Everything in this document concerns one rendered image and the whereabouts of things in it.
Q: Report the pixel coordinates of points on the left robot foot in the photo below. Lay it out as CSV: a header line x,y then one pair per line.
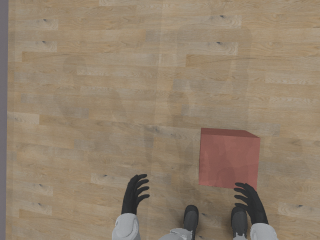
x,y
191,218

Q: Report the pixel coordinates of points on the carton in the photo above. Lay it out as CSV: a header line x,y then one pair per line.
x,y
228,156

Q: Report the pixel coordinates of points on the robot right hand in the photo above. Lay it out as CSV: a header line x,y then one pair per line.
x,y
254,207

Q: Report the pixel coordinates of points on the robot left hand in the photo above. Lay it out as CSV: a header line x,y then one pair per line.
x,y
131,199

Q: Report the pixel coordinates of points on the right robot forearm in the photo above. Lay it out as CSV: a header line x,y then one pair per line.
x,y
262,231

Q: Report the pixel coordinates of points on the left robot shin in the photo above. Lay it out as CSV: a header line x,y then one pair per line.
x,y
184,233

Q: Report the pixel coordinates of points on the left robot forearm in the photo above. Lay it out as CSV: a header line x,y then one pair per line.
x,y
126,227

